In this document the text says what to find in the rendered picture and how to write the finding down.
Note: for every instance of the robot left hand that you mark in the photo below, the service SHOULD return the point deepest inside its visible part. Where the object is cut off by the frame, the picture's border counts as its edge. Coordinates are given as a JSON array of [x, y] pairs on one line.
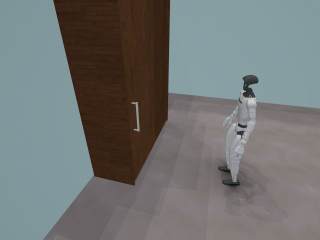
[[238, 150]]

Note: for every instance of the robot right hand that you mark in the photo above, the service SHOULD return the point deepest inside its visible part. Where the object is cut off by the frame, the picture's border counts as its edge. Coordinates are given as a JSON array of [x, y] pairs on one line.
[[229, 120]]

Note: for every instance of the left robot upper arm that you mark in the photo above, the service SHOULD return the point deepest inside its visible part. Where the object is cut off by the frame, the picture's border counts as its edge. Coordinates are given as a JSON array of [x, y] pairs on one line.
[[251, 109]]

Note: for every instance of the robot left shin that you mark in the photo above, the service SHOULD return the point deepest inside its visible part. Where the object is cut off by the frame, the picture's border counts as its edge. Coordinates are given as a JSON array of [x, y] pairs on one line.
[[234, 169]]

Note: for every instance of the robot left forearm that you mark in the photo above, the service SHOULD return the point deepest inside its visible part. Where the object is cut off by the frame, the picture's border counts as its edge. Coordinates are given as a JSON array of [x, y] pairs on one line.
[[246, 134]]

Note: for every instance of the wardrobe door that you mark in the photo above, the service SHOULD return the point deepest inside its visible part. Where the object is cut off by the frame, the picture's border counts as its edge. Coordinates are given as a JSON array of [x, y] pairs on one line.
[[159, 60], [136, 27]]

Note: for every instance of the robot head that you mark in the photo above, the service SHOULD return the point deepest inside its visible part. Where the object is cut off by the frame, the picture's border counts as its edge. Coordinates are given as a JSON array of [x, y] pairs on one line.
[[249, 80]]

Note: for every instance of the robot right forearm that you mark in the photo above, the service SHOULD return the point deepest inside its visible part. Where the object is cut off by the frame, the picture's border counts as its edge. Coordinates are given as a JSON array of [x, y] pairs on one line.
[[235, 113]]

